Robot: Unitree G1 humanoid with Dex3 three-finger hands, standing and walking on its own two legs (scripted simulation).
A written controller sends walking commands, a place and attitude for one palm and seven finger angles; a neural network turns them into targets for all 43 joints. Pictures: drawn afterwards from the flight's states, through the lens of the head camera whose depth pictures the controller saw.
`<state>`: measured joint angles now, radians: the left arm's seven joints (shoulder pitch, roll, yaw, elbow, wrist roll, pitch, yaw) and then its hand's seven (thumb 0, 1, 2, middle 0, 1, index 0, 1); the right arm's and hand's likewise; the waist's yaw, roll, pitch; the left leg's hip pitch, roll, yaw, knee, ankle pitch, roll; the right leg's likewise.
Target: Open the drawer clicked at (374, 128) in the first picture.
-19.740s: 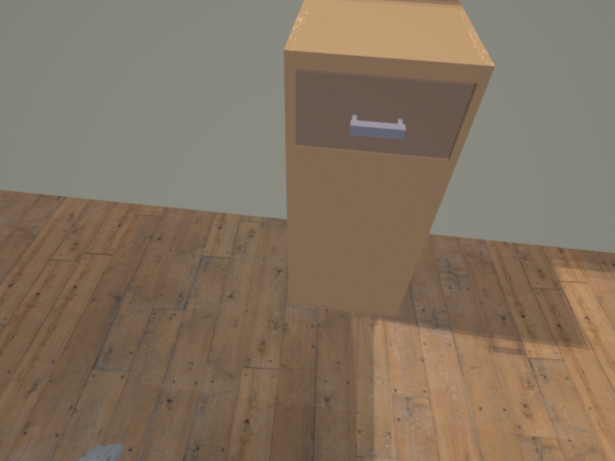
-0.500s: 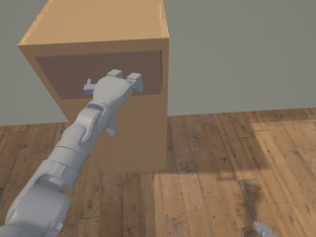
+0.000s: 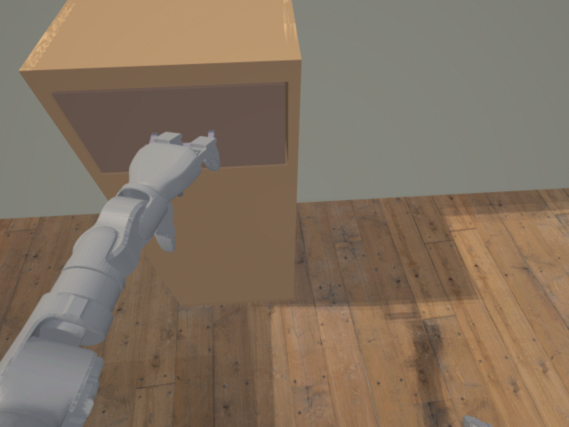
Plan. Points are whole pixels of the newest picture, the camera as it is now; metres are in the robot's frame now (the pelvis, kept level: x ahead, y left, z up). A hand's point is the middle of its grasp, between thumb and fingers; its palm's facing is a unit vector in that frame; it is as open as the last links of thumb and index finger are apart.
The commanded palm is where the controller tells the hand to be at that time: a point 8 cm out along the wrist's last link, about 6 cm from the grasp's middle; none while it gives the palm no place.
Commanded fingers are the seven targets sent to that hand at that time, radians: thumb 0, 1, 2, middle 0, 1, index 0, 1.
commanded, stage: lower the fingers behind the handle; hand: left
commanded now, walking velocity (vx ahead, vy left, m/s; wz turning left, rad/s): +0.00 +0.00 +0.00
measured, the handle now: (181, 144) +0.54 +0.21 +0.05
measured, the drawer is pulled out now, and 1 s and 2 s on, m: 0.00 0.00 0.00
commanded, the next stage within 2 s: lift the fingers back up to retry in 1.32 s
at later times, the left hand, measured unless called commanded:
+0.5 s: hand (159, 185) +0.44 +0.21 +0.07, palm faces -0.04 +0.03 -1.00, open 14.0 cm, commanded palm +0.43 +0.22 +0.11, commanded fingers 0.00 -0.50 0.30 -0.30 -1.20 -0.30 -1.20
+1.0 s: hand (165, 180) +0.45 +0.21 +0.07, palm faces -0.01 +0.05 -1.00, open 14.1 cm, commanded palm +0.42 +0.22 +0.09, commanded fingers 0.00 -0.50 0.30 -0.30 -1.20 -0.30 -1.20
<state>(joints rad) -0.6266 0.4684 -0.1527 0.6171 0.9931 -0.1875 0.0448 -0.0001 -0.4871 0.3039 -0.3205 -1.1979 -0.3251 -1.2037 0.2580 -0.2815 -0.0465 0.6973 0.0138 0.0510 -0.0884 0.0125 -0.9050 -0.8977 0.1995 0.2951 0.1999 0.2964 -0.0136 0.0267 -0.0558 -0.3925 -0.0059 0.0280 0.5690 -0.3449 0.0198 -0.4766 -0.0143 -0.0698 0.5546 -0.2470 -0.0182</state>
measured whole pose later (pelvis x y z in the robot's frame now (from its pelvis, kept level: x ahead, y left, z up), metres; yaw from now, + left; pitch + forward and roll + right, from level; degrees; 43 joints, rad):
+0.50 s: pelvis -0.01 +0.00 -0.01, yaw +0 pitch +12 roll +0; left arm -0.76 0.48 -0.14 0.86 1.05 -0.08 0.15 0.00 -0.49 0.30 -0.33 -1.22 -0.27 -1.20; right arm 0.30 -0.27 -0.04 0.71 0.02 0.06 -0.06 0.01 -0.90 -0.90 0.20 0.30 0.20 0.30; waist -0.02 0.03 -0.09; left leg -0.48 -0.01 0.03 0.63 -0.35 0.02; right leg -0.56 -0.02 -0.07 0.61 -0.25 -0.02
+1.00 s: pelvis -0.03 -0.01 -0.01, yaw -3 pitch +13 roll +1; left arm -0.82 0.51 -0.06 1.03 1.07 0.01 0.25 0.00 -0.49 0.30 -0.36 -1.34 -0.27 -1.19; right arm 0.31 -0.27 -0.01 0.70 0.03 0.05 -0.06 0.01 -0.90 -0.90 0.20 0.30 0.20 0.30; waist -0.08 0.04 -0.10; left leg -0.53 0.02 0.08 0.63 -0.33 0.01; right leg -0.63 0.01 -0.02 0.62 -0.22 -0.04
